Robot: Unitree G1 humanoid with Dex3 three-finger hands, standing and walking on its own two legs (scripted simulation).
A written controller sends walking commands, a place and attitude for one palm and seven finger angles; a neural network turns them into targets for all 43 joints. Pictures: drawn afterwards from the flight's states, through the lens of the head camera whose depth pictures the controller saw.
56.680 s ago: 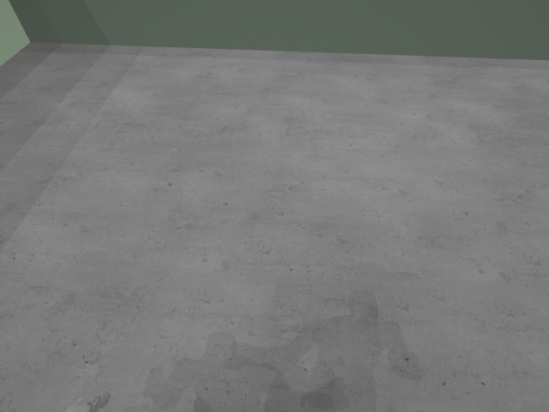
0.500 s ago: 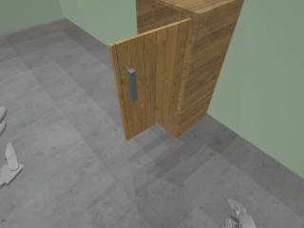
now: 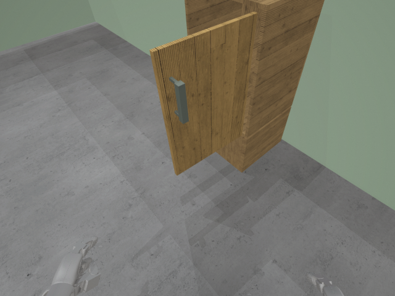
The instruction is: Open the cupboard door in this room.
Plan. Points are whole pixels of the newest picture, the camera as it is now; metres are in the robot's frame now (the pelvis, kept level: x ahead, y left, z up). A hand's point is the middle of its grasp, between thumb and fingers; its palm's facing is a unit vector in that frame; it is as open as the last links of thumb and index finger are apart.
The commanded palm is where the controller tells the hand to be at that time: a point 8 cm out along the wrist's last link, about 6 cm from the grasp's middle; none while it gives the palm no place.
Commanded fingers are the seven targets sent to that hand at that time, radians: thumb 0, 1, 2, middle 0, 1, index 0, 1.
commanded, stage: let the arm hang, fingers relaxed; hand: left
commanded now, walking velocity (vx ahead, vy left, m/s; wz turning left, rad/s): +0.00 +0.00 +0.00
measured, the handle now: (178, 100) +0.69 +0.10 +0.00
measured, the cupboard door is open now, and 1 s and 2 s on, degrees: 86 86 86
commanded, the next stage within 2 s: look to check the result in 0.92 s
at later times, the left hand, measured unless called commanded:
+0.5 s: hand out of the picture -0.03 +0.17 -0.16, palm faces +0.04 -0.97 -0.24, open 7.3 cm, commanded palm none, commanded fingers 0.00 0.90 0.90 -0.20 -0.30 -0.20 -0.30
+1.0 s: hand out of the picture +0.03 +0.16 -0.16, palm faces +0.03 -0.98 -0.20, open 7.3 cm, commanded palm none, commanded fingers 0.00 0.90 0.90 -0.20 -0.30 -0.20 -0.30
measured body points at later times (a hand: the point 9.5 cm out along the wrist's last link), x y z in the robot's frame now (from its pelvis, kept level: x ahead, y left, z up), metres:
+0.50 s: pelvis +0.01 -0.01 +0.01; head +0.03 -0.03 +0.46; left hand -0.03 +0.22 -0.14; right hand -0.02 -0.22 -0.16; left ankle +0.05 +0.11 -0.73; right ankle +0.02 -0.12 -0.73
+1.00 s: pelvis +0.03 -0.01 +0.01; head +0.05 -0.02 +0.46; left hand +0.03 +0.21 -0.15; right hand +0.02 -0.23 -0.15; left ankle +0.05 +0.11 -0.73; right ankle +0.02 -0.12 -0.73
